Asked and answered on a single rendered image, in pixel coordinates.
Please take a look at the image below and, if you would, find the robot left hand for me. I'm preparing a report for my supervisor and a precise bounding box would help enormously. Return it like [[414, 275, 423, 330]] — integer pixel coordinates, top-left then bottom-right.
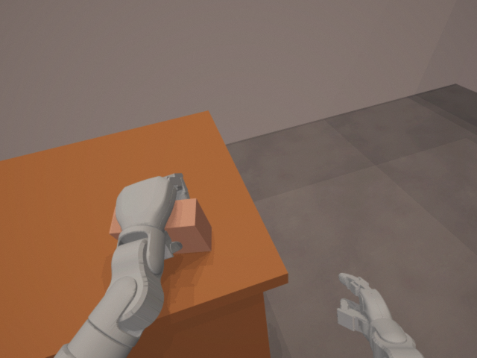
[[116, 173, 190, 260]]

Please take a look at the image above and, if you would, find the right robot forearm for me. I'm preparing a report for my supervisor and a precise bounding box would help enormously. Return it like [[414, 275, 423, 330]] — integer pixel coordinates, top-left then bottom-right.
[[368, 318, 425, 358]]

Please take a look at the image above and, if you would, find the sponge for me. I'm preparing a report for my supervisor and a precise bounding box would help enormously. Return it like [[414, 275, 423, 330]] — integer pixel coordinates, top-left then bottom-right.
[[109, 198, 212, 254]]

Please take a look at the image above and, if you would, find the table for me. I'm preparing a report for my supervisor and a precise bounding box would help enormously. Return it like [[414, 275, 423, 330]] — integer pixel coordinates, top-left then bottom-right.
[[0, 111, 288, 358]]

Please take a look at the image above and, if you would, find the robot right hand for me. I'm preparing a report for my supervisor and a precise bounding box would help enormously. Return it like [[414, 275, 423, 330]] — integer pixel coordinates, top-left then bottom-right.
[[337, 273, 393, 341]]

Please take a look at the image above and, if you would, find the left robot forearm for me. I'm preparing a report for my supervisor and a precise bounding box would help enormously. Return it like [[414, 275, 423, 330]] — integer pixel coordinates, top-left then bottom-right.
[[54, 225, 165, 358]]

